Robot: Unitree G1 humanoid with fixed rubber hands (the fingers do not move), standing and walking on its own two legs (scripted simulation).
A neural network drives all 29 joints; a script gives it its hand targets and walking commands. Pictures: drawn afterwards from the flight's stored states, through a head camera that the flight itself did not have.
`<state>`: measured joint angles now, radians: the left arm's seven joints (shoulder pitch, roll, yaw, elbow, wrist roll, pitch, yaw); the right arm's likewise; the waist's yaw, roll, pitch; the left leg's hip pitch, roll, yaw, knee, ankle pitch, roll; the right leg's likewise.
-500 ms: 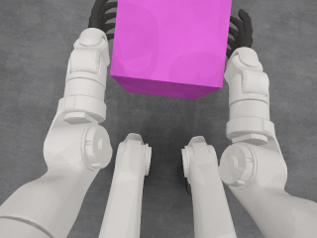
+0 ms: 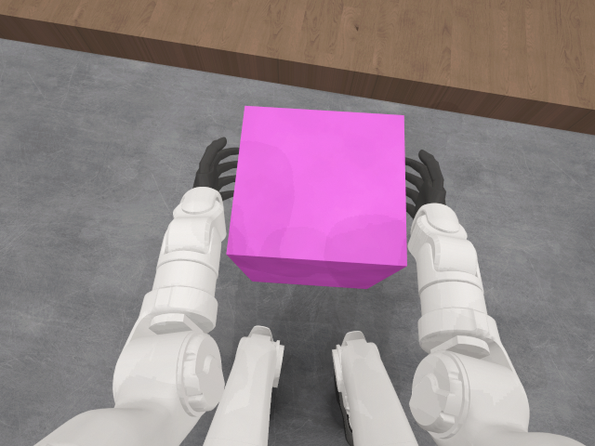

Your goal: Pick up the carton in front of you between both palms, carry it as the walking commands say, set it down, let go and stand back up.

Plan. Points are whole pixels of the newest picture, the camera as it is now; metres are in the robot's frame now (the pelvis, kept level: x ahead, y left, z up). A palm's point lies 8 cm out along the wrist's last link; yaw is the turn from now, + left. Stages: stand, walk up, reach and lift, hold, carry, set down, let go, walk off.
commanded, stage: reach and lift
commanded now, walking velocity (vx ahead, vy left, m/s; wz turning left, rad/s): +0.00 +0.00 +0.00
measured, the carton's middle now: (315, 212) +0.44 +0.00 -0.11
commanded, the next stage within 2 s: hold in 1.78 s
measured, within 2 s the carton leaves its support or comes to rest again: neither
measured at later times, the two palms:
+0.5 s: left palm (174, 181) +0.38 +0.15 +0.11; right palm (494, 193) +0.37 -0.15 +0.11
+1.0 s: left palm (138, 179) +0.34 +0.15 +0.18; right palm (560, 187) +0.35 -0.15 +0.19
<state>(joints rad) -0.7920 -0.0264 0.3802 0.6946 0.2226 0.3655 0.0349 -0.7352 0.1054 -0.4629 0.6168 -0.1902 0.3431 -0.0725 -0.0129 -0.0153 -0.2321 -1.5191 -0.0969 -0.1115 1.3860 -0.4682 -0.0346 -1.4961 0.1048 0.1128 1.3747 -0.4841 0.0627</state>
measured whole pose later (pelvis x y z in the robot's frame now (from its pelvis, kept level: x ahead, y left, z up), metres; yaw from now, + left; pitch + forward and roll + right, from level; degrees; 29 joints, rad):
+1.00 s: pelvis +0.05 -0.01 +0.16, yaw +1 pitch -3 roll +0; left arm -0.32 -0.16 0.30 0.42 0.30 0.61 0.00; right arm -0.32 0.17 -0.30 0.42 -0.29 0.60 0.00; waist 0.00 -0.01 -0.02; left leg -0.20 -0.05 -0.14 0.48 -0.22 -0.02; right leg -0.19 0.05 0.14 0.49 -0.24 0.01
